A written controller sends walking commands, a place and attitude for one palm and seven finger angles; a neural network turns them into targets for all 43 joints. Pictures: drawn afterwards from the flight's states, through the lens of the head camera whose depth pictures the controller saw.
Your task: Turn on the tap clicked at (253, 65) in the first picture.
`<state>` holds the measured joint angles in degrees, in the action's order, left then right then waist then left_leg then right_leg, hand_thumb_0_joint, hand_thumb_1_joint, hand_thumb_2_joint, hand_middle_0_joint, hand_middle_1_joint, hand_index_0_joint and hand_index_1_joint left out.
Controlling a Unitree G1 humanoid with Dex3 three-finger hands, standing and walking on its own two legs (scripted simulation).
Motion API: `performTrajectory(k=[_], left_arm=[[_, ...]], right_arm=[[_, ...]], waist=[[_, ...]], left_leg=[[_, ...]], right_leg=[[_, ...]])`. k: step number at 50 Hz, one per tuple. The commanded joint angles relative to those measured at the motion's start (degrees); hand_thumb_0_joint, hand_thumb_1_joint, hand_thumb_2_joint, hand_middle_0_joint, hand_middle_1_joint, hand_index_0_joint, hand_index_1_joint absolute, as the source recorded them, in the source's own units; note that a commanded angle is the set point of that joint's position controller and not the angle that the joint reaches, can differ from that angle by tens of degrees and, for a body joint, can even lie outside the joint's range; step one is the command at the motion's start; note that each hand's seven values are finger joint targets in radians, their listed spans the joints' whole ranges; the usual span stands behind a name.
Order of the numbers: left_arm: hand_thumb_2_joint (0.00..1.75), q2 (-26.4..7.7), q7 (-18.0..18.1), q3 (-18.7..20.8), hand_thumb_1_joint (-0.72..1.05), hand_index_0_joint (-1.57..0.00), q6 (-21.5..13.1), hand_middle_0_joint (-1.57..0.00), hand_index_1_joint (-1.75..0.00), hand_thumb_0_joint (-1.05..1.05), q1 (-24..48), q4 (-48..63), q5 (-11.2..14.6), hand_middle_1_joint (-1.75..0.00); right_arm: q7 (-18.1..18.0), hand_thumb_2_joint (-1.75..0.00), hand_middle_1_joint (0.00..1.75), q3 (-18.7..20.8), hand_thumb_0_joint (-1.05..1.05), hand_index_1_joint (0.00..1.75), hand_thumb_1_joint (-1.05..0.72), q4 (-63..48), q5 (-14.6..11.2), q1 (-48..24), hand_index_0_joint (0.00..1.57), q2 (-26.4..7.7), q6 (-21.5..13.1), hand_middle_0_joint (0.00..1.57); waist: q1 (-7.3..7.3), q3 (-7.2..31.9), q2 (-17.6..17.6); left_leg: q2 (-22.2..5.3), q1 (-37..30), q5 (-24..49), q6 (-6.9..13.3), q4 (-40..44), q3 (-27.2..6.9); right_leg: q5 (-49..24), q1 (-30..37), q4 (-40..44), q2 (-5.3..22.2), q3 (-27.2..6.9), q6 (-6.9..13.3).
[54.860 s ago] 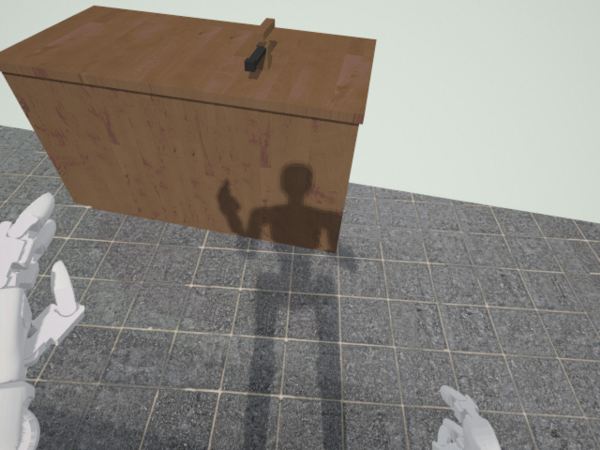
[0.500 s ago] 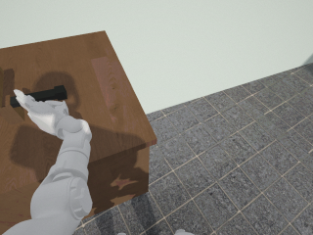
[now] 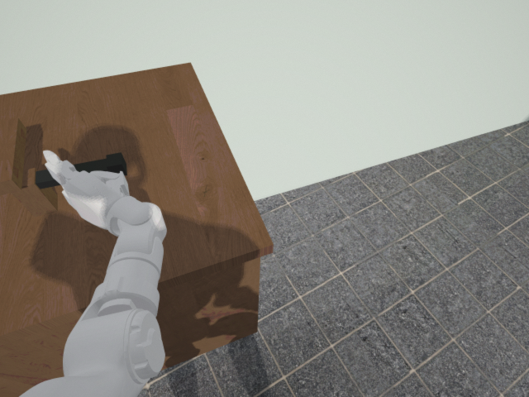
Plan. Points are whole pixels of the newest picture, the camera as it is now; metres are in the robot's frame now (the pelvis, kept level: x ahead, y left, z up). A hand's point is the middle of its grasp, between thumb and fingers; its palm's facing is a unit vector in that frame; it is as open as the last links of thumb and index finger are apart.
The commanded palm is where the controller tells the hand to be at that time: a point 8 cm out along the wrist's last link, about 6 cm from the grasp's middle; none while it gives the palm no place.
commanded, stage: lift the hand up off the lever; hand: left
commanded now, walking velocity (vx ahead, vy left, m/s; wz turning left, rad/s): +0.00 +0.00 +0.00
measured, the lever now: (116, 165) +0.48 +0.24 +0.07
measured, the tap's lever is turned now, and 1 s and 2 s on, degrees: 86 85 85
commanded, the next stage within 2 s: draw the hand back beside the body in 1.72 s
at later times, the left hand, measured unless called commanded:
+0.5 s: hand (115, 182) +0.43 +0.23 +0.08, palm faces +0.84 -0.54 -0.10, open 7.8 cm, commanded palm +0.37 +0.24 +0.11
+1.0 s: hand (104, 168) +0.41 +0.22 +0.13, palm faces +0.83 -0.55 -0.09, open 7.8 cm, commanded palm +0.36 +0.24 +0.13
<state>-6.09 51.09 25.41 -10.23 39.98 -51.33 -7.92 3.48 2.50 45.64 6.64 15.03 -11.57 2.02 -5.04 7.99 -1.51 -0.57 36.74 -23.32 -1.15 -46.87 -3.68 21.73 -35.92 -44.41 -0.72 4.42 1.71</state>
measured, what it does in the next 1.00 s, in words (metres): stands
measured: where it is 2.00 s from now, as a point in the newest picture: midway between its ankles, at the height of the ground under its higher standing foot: outside the picture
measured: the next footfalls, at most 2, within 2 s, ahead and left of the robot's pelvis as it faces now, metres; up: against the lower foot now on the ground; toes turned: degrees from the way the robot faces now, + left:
none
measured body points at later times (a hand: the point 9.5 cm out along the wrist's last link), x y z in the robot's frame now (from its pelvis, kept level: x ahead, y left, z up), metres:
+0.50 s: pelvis +0.01 -0.01 +0.01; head +0.05 -0.01 +0.46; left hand +0.38 +0.25 +0.09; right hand +0.10 -0.26 -0.12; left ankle -0.01 +0.13 -0.70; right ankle +0.00 -0.10 -0.70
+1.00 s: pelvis +0.00 -0.01 +0.02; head +0.02 -0.01 +0.46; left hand +0.37 +0.25 +0.14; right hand +0.12 -0.24 -0.12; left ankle -0.01 +0.13 -0.70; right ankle +0.00 -0.10 -0.70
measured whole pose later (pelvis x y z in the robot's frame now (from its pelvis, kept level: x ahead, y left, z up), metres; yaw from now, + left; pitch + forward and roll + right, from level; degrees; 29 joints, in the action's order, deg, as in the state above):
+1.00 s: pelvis +0.00 -0.01 +0.02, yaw +1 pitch +7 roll -1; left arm -3.4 48.8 19.1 1.7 33.6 -35.4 -5.1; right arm 0.9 1.9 46.3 4.5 11.0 -11.1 1.1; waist -1.6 5.9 -2.0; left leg -0.3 26.1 -20.8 -1.5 -39.8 -3.9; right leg 20.0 -25.5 -38.4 -0.4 4.7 1.9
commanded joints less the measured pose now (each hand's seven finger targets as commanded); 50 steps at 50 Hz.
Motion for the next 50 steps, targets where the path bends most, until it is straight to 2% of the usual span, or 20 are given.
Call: performTrajectory(k=[1,6,7,11,12,16,19,22,25,29,31,33,36,37,40,42,43,46,47,50], left_arm=[[0.9,-10.04,0.42,-2.43,0.9,-0.15,-2.22,-0.15,-0.15,0.0,23.73,14.02,-2.01,-0.15],[0.9,-8.6,-0.11,-3.41,0.9,-0.15,-1.08,-0.15,-0.15,0.0,20.59,16.76,-1.57,-0.15],[0.9,-9.0,-0.15,-3.33,0.9,-0.15,-1.23,-0.15,-0.15,0.0,21.88,18.86,-1.61,-0.15],[0.9,-10.51,-0.27,-2.46,0.9,-0.15,-0.25,-0.15,-0.15,0.0,20.98,19.71,-1.46,-0.15],[0.9,-11.59,-0.36,-1.78,0.9,-0.15,-0.28,-0.15,-0.15,0.0,21.44,20.85,-1.48,-0.15],[0.9,-9.31,-0.74,-4.21,0.9,-0.15,0.42,-0.15,-0.15,0.0,20.4,23.12,-1.57,-0.15],[0.9,-10.8,-0.81,-2.65,0.9,-0.15,0.84,-0.15,-0.15,0.0,18.57,25.22,-1.1,-0.15],[0.9,-9.02,-1.18,-4.7,0.9,-0.15,1.7,-0.15,-0.15,0.0,19.42,26.34,-1.16,-0.15],[0.9,-9.9,-0.97,-4.03,0.9,-0.15,1.95,-0.15,-0.15,0.0,17.86,29.36,-0.99,-0.15],[0.9,-8.12,-1.27,-5.97,0.9,-0.15,2.99,-0.15,-0.15,0.0,17.84,31.46,-0.99,-0.15],[0.9,-9.71,-1.06,-4.62,0.9,-0.15,3.59,-0.15,-0.15,0.0,17.5,31.68,-0.97,-0.15],[0.9,-8.38,-1.25,-6.48,0.9,-0.15,3.68,-0.15,-0.15,0.0,19.83,33.15,-1.05,-0.15],[0.9,-8.61,-0.94,-6.31,0.9,-0.15,4.04,-0.15,-0.15,0.0,19.04,34.7,-1.26,-0.15],[0.9,-8.57,-0.94,-6.09,0.9,-0.15,4.1,-0.15,-0.15,0.0,18.52,36.19,-1.19,-0.15],[0.9,-7.38,-1.04,-7.74,0.9,-0.15,5.18,-0.15,-0.15,0.0,19.05,35.55,-1.29,-0.15],[0.9,-9.08,-0.85,-5.91,0.9,-0.15,5.81,-0.15,-0.15,0.0,19.11,34.97,-1.07,-0.15],[0.9,-6.69,-1.17,-8.56,0.9,-0.15,6.18,-0.15,-0.15,0.0,20.16,34.73,-1.11,-0.15],[0.9,-4.12,-1.85,-9.29,0.9,-0.15,8.65,-0.15,-0.15,0.0,16.8,28.44,0.73,-0.15],[0.9,-5.03,-2.03,-7.83,0.9,-0.15,9.6,-0.15,-0.15,0.0,15.28,26.39,1.39,-0.15],[0.9,-3.29,-2.27,-8.62,0.9,-0.15,11.15,-0.15,-0.15,0.0,16.57,22.45,2.74,-0.15]], right_arm=[[-0.86,-0.9,0.3,2.59,0.0,0.3,-0.9,-5.22,-0.33,1.72,0.2,-7.9,-1.23,0.2],[-0.88,-0.9,0.3,2.73,0.0,0.3,-0.9,-5.86,-0.62,1.09,0.2,-7.57,-1.17,0.2],[-1.0,-0.9,0.3,2.65,0.0,0.3,-0.9,-5.87,-0.56,0.92,0.2,-7.62,-1.15,0.2],[-1.46,-0.9,0.3,2.68,0.0,0.3,-0.9,-6.09,-0.84,-0.07,0.2,-7.5,-1.24,0.2],[-1.69,-0.9,0.3,2.68,0.0,0.3,-0.9,-5.92,-0.93,-0.28,0.2,-7.58,-1.11,0.2],[-1.72,-0.9,0.3,2.65,0.0,0.3,-0.9,-6.2,-1.01,-0.88,0.2,-7.22,-1.4,0.2],[-1.92,-0.9,0.3,2.73,0.0,0.3,-0.9,-6.5,-1.09,-0.9,0.2,-7.19,-1.48,0.2],[-2.12,-0.9,0.3,2.7,0.0,0.3,-0.9,-6.34,-1.25,-1.85,0.2,-7.21,-1.54,0.2],[-2.06,-0.9,0.3,2.81,0.0,0.3,-0.9,-6.62,-1.3,-2.13,0.2,-7.05,-1.85,0.2],[-2.14,-0.9,0.3,2.66,0.0,0.3,-0.9,-6.69,-1.36,-2.84,0.2,-6.8,-2.12,0.2],[-2.27,-0.9,0.3,2.68,0.0,0.3,-0.9,-6.61,-1.4,-3.19,0.2,-6.98,-2.27,0.2],[-2.44,-0.9,0.3,2.52,0.0,0.3,-0.9,-6.33,-1.49,-3.97,0.2,-6.73,-2.45,0.2],[-2.42,-0.9,0.3,2.58,0.0,0.3,-0.9,-6.41,-1.34,-4.0,0.2,-6.72,-2.91,0.2],[-2.48,-0.9,0.3,2.64,0.0,0.3,-0.9,-6.49,-1.26,-4.09,0.2,-6.68,-2.98,0.2],[-2.47,-0.9,0.3,2.46,0.0,0.3,-0.9,-6.24,-1.46,-4.9,0.2,-6.57,-3.11,0.2],[-2.95,-0.9,0.3,2.47,0.0,0.3,-0.9,-5.96,-1.42,-5.48,0.2,-6.76,-3.23,0.2],[-2.99,-0.9,0.3,2.23,0.0,0.3,-0.9,-6.03,-1.66,-6.11,0.2,-6.5,-3.27,0.2],[-3.35,-0.9,0.3,1.9,0.0,0.3,-0.9,-5.98,-2.08,-6.53,0.2,-6.79,-3.16,0.2],[-3.54,-0.9,0.3,1.88,0.0,0.3,-0.9,-5.79,-2.33,-6.95,0.2,-7.05,-2.87,0.2],[-3.7,-0.9,0.3,1.26,0.0,0.3,-0.9,-6.11,-2.98,-7.32,0.2,-7.19,-2.73,0.2]], waist=[[0.36,19.83,-0.83],[1.07,19.74,-0.27],[1.01,20.17,-1.89],[1.11,18.59,0.39],[1.31,18.82,-1.03],[1.51,19.11,-2.34],[2.35,20.77,-1.16],[1.69,18.42,-1.56],[2.66,20.65,-3.06],[2.7,19.73,-3.24],[2.93,19.18,-2.17],[2.37,18.71,-3.95],[3.02,20.4,-3.38],[3.58,21.64,-4.63],[2.9,18.84,-3.11],[2.98,18.48,-2.0],[2.5,17.59,-2.18],[2.61,14.33,0.91],[3.06,13.39,0.25],[2.82,10.4,3.84]], left_leg=[[1.14,-9.63,21.55,1.02,5.19,2.25],[1.06,-10.79,23.56,1.06,5.57,2.63],[1.0,-11.73,24.36,0.9,5.65,2.51],[1.27,-10.08,21.4,1.59,6.13,3.24],[1.18,-10.88,21.8,1.38,6.5,2.9],[1.15,-12.56,23.91,1.19,6.52,3.11],[1.18,-13.32,25.64,1.21,6.61,3.11],[0.9,-13.89,25.3,0.98,7.17,2.9],[0.9,-15.25,27.45,0.74,7.0,3.05],[0.69,-16.25,28.84,0.36,7.4,2.85],[0.67,-15.79,28.13,0.32,7.58,2.74],[0.55,-16.75,27.6,0.0,7.96,2.54],[0.5,-17.77,29.78,-0.27,7.69,2.53],[0.47,-18.95,31.33,-0.65,7.78,2.38],[0.32,-18.05,29.85,-0.62,8.09,2.34],[0.5,-17.49,27.05,-0.28,8.72,2.33],[0.45,-17.74,26.13,-0.33,9.2,2.47],[0.94,-16.13,22.1,0.21,10.83,2.69],[1.05,-15.86,20.17,0.25,11.73,2.68],[1.41,-14.81,17.09,1.05,13.31,2.89]], right_leg=[[-20.74,13.89,5.25,0.05,-0.43,-0.13],[-23.42,15.85,5.76,0.12,-0.42,-0.18],[-23.71,15.94,5.66,0.26,-0.45,-0.11],[-23.8,17.72,6.89,0.67,-1.1,-0.54],[-23.35,17.85,6.9,0.72,-1.04,-0.33],[-24.89,18.0,6.84,0.67,-0.86,-0.19],[-27.05,20.11,6.76,0.7,-0.9,-0.26],[-25.76,19.02,7.24,0.78,-0.59,-0.19],[-27.1,20.13,6.96,0.66,-0.7,-0.01],[-27.32,20.01,6.96,0.68,-0.35,0.07],[-26.64,20.21,7.26,0.6,-0.33,0.1],[-25.25,19.23,7.38,0.7,-0.27,0.17],[-26.6,20.18,7.03,0.53,-0.15,0.3],[-26.76,20.52,6.8,0.47,-0.02,0.37],[-25.78,19.6,7.32,0.55,0.02,0.33],[-24.09,20.14,8.05,0.6,-0.07,0.23],[-23.17,19.41,8.41,0.76,-0.07,0.19],[-20.33,19.75,10.34,0.79,-0.06,0.04],[-18.28,19.95,11.31,0.86,-0.16,0.04],[-15.72,20.04,13.49,1.22,-0.51,-0.35]])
